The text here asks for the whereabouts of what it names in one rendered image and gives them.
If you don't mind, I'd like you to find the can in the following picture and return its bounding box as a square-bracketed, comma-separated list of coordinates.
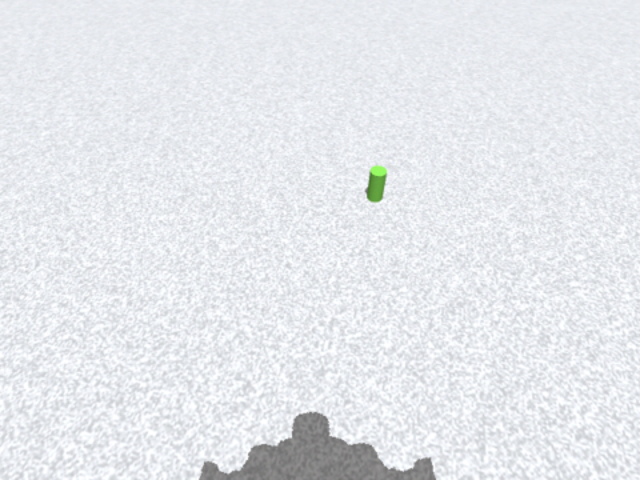
[367, 166, 387, 202]

